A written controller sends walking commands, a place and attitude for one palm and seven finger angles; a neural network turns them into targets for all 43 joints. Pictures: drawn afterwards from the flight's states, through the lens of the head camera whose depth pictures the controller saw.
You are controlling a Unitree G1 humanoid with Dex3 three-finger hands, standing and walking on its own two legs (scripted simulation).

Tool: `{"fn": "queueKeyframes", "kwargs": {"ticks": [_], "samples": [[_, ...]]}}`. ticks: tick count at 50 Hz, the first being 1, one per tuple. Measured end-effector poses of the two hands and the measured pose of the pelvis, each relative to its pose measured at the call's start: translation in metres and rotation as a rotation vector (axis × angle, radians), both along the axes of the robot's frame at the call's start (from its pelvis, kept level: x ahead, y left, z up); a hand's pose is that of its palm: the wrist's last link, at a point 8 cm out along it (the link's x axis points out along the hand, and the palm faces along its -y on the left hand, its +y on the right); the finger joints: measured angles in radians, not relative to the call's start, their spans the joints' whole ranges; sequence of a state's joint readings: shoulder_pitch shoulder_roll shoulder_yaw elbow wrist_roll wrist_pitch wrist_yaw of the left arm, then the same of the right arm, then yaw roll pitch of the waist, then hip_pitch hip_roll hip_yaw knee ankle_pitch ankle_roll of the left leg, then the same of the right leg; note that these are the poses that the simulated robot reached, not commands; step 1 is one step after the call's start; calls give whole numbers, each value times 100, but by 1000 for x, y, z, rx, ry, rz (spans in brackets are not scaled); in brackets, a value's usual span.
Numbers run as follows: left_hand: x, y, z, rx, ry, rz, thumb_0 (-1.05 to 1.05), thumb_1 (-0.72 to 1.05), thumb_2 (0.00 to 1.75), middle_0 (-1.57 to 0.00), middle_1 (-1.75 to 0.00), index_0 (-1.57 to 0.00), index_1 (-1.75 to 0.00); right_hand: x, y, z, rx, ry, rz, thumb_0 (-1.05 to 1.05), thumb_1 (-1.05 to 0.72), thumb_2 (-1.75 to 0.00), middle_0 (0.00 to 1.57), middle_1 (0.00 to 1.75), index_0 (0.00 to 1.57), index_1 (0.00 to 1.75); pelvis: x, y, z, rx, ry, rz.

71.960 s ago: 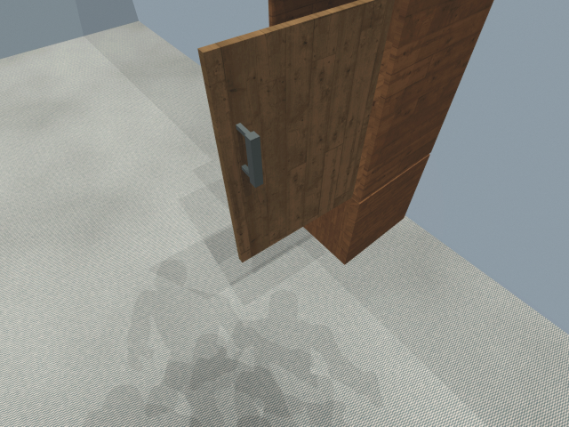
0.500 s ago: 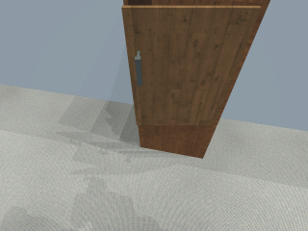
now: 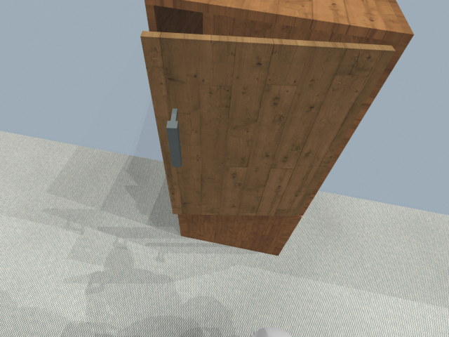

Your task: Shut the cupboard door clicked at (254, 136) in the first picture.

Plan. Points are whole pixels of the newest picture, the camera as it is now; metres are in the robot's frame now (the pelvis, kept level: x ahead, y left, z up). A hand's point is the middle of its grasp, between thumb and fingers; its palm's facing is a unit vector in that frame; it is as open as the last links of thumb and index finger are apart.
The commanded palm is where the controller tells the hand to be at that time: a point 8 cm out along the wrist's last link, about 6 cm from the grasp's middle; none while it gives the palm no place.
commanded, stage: come to a stop and stand still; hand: left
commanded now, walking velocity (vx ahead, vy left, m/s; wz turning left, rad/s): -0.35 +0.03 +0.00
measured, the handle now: (175, 138) +0.48 +0.14 +0.05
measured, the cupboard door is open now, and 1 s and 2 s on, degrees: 11 11 11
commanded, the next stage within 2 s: look again from close up in 1.18 s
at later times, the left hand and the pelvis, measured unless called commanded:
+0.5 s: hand out of the picture +0.13 +0.17 -0.18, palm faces +0.08 -0.98 -0.20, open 7.4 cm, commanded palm none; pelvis +0.05 -0.02 -0.01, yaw +2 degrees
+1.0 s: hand out of the picture +0.02 +0.15 -0.17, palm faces +0.05 -0.98 -0.19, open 7.4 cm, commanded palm none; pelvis +0.02 -0.02 +0.01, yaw +0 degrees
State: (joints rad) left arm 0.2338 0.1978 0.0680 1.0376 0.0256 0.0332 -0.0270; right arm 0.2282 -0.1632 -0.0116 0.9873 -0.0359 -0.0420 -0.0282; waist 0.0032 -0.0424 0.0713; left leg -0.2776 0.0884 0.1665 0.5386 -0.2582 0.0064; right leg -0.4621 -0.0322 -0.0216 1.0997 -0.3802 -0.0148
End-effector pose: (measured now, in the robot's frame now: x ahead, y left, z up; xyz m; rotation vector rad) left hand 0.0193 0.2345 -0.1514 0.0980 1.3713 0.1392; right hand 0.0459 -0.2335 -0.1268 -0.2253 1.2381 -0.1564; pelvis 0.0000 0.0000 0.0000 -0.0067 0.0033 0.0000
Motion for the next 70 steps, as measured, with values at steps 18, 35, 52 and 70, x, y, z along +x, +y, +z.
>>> {"fn": "queueKeyframes", "kwargs": {"ticks": [18,35,52,70], "samples": [[125,-51,21,85,-171,-36,1,90,90,-21,-30,-20,-30,62,-62,-19,26,99,-55,0,-91,-90,20,30,20,30,57,-43,-1,30,16,21],[36,12,8,82,-26,64,1,91,90,-20,-30,-20,-30,76,-1,8,6,-30,57,0,-91,-90,20,30,20,30,38,-9,5,-3,2,29],[-5,-39,13,30,28,4,1,91,90,-20,-30,-20,-30,-20,-14,-8,62,131,-66,0,-92,-90,20,30,20,30,21,-20,10,15,-21,5],[-18,-39,10,31,45,-15,1,91,90,-21,-30,-20,-30,-66,9,-18,104,213,-79,0,-91,-90,20,30,20,30,15,-14,3,-8,-5,23]]}}
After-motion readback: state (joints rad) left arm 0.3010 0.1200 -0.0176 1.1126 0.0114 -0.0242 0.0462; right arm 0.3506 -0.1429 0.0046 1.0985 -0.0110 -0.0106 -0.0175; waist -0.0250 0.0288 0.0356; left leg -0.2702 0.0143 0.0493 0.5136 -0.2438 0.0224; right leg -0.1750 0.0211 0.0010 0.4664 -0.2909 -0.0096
